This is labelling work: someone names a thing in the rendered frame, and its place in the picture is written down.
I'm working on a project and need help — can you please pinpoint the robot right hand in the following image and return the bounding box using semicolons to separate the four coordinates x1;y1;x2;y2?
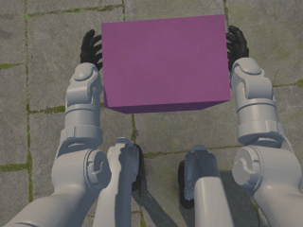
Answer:
225;26;249;72

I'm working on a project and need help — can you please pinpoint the left robot upper arm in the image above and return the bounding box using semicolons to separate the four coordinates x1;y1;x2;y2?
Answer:
2;148;112;227

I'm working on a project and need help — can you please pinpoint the robot left shin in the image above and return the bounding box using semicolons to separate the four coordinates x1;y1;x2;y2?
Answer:
107;137;137;182

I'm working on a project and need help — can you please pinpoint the right robot upper arm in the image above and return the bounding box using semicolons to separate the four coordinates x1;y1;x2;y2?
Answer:
232;145;303;227

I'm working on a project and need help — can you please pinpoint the robot left forearm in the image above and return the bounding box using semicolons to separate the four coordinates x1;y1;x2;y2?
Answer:
51;62;103;184

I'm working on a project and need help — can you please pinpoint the right robot foot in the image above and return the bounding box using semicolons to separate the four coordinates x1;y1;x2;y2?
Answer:
178;160;195;209

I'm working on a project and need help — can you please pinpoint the robot left hand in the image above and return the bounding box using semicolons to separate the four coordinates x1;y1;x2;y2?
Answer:
80;29;103;70

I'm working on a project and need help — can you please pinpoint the robot right forearm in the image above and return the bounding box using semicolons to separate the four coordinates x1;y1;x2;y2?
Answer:
229;57;302;182

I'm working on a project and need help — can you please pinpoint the carton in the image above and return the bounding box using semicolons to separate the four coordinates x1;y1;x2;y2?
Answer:
101;14;231;114

